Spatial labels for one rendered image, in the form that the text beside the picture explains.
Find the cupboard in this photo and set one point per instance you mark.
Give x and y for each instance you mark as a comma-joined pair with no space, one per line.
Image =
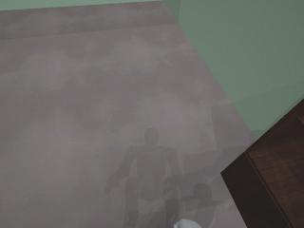
266,181

